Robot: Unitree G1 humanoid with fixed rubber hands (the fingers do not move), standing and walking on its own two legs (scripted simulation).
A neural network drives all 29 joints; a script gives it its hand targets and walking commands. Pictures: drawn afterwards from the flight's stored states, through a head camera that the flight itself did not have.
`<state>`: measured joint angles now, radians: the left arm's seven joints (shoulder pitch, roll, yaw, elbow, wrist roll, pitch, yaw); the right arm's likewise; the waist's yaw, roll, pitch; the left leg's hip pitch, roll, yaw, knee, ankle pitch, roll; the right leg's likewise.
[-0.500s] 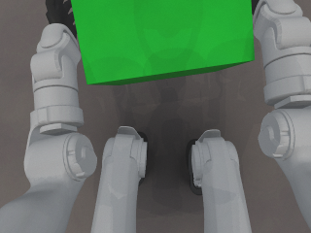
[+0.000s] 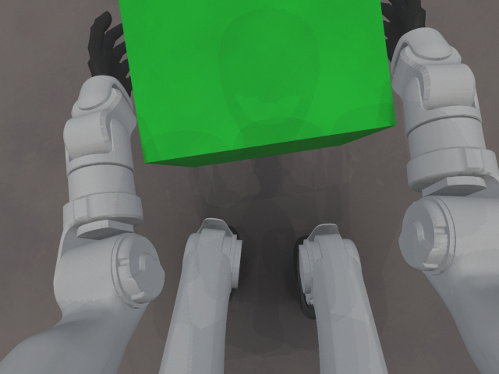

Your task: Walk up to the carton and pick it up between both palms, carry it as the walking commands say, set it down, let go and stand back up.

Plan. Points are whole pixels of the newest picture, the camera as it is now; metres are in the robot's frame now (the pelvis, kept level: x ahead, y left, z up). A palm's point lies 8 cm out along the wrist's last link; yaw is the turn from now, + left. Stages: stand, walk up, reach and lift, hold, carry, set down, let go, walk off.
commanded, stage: reach and lift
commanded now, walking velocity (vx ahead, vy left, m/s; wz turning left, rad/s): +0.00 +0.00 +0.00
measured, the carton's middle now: (253, 61) +0.56 +0.03 -0.16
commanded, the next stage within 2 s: none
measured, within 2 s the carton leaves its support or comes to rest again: neither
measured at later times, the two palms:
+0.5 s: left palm (74, 77) +0.48 +0.21 -0.01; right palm (436, 22) +0.53 -0.16 -0.01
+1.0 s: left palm (16, 77) +0.46 +0.21 +0.07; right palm (489, 8) +0.51 -0.16 +0.06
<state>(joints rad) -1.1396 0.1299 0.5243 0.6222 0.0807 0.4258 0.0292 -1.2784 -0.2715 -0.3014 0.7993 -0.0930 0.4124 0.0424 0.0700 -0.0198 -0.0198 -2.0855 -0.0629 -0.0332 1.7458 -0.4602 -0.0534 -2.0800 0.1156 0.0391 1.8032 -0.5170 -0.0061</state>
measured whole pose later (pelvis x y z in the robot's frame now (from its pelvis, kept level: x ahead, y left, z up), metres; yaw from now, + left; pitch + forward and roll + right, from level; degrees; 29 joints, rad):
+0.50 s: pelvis +0.01 +0.00 +0.06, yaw -1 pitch +45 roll +2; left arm -1.00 0.07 0.53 0.59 0.12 0.43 0.02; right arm -1.14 -0.22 -0.33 0.78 -0.13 0.41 0.06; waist 0.08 -0.02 -0.12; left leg -1.89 -0.07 -0.05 1.53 -0.42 -0.04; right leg -1.88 0.12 0.06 1.58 -0.47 0.00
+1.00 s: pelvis +0.03 +0.00 +0.13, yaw -1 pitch +41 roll +2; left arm -0.80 0.01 0.52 0.56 0.14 0.40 0.00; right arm -0.92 -0.15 -0.34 0.74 -0.15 0.37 0.07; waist 0.08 -0.02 -0.19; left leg -1.63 -0.07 -0.06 1.31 -0.40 -0.04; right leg -1.62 0.11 0.08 1.36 -0.45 -0.01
